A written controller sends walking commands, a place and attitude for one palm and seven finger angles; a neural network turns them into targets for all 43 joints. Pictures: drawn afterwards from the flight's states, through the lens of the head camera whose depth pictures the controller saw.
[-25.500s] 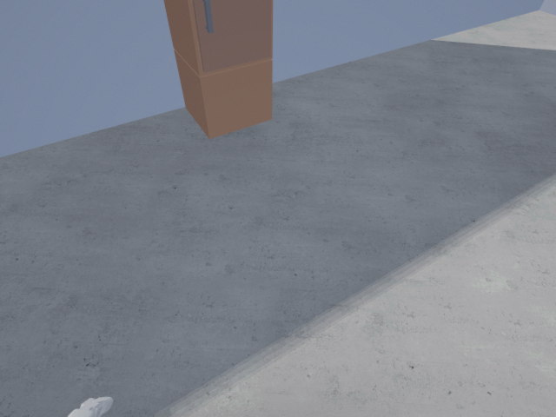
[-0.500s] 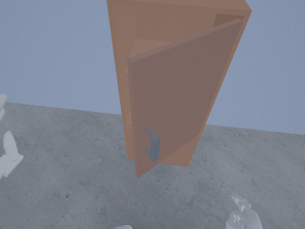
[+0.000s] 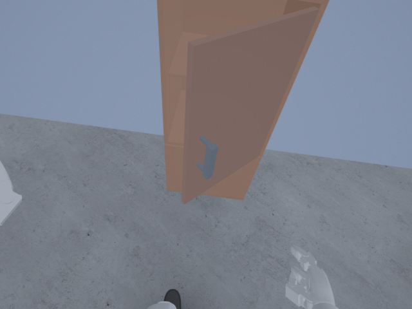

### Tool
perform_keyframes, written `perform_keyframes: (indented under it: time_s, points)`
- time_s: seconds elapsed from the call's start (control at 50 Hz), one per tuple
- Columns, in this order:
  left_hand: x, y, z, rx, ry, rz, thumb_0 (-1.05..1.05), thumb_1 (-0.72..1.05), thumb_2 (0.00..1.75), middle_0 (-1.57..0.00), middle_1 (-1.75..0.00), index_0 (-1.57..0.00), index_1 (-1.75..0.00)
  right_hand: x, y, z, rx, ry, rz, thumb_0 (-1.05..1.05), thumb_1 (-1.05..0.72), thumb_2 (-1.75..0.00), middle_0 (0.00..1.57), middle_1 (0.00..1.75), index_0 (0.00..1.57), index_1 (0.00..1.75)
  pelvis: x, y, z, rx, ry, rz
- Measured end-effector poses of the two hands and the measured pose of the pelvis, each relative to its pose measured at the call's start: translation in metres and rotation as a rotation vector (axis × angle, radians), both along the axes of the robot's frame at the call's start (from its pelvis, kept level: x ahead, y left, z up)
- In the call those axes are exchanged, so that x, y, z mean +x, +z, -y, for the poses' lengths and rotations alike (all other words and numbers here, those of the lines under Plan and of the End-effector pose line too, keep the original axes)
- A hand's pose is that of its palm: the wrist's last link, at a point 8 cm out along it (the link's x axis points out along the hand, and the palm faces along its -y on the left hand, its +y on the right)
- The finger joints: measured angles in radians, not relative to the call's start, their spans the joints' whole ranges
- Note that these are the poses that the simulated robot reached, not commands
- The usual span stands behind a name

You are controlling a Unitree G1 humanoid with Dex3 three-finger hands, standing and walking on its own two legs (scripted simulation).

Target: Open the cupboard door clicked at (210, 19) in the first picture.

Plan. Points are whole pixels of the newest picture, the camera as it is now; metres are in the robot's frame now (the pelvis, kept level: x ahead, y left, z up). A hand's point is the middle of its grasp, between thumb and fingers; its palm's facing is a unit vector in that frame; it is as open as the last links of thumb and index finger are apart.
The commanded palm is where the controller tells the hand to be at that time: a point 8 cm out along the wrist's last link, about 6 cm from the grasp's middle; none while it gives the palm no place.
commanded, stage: stop stepping back and stand still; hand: left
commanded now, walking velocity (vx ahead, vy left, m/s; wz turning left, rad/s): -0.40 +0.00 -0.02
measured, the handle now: (205, 157) +0.51 +0.05 -0.07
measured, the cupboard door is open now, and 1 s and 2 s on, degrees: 44 44 44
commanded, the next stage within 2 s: let the arm hang, fingers relaxed in 1.36 s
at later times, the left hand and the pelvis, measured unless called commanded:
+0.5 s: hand (46, 288) +0.12 +0.20 +0.16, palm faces +0.34 -0.83 -0.44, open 7.4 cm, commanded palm +0.04 +0.25 +0.18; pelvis -0.12 -0.03 -0.01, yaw -5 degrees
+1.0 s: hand out of the picture +0.06 +0.22 +0.17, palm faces +0.32 -0.84 -0.44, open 7.4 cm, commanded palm +0.01 +0.27 +0.18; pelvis -0.16 -0.01 +0.01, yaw -6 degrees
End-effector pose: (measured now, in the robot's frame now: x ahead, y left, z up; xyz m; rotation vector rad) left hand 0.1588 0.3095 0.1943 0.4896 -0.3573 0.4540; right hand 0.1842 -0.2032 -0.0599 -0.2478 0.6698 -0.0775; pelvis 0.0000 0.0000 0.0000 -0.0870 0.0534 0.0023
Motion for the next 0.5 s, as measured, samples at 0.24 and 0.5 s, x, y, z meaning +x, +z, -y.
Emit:
perform_keyframes:
  time_s: [0.24, 0.5]
  points:
    - [-0.053, 0.007, 0.060, 0.169, -0.218, -0.047, 0.01, 0.89, 0.90, -0.21, -0.30, -0.21, -0.31, -0.128, -0.025, 0.062, -0.004, -0.147, -0.096, 0.02, -0.90, -0.90, 0.20, 0.30, 0.21, 0.30, -0.070, -0.013, 0.026, 0.080, -0.111, 0.035]
    - [-0.080, -0.018, 0.065, 0.027, -0.136, -0.123, 0.01, 0.89, 0.90, -0.20, -0.30, -0.20, -0.30, -0.227, -0.033, 0.097, -0.005, -0.302, -0.084, 0.02, -0.90, -0.90, 0.20, 0.29, 0.20, 0.30, -0.123, -0.010, 0.034, 0.095, -0.085, 0.103]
